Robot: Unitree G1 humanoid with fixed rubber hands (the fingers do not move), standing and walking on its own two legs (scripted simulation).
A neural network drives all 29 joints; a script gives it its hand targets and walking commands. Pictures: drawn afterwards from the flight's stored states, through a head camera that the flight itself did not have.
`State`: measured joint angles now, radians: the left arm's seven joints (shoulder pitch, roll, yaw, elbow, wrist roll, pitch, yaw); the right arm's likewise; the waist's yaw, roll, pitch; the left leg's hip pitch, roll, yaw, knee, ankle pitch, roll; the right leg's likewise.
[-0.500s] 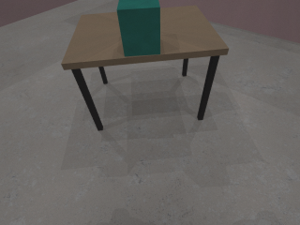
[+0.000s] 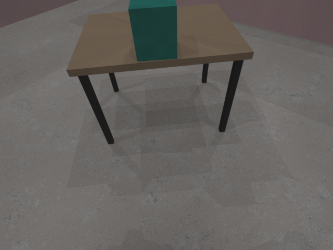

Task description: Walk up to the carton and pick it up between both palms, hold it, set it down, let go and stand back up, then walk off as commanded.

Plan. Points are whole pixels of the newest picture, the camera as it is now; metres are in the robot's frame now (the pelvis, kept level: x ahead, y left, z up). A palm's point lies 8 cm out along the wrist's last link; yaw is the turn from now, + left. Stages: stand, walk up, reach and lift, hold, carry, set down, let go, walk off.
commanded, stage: stand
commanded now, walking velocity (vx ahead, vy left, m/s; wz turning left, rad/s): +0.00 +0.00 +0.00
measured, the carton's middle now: (155, 27) +1.11 +0.09 +0.03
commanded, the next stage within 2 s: none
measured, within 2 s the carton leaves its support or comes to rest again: neither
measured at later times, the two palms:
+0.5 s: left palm out of the picture +0.07 +0.31 -0.11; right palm out of the picture +0.07 -0.31 -0.12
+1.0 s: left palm out of the picture +0.07 +0.31 -0.11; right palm out of the picture +0.06 -0.31 -0.12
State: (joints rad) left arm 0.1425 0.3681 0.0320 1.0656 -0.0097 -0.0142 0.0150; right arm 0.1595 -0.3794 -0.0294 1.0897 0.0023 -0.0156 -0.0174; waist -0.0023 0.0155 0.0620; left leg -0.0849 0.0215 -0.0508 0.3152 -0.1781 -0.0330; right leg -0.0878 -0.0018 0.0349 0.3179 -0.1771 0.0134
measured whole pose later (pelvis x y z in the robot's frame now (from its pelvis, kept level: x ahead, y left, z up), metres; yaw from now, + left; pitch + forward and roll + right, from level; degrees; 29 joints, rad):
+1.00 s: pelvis +0.00 +0.00 +0.00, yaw +0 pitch -3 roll +0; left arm 0.14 0.37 0.03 1.06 -0.01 -0.01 0.02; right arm 0.16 -0.38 -0.03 1.08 0.00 -0.01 -0.02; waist 0.00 0.02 0.06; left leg -0.08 0.02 -0.05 0.31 -0.18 -0.03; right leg -0.09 0.00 0.03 0.32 -0.18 0.01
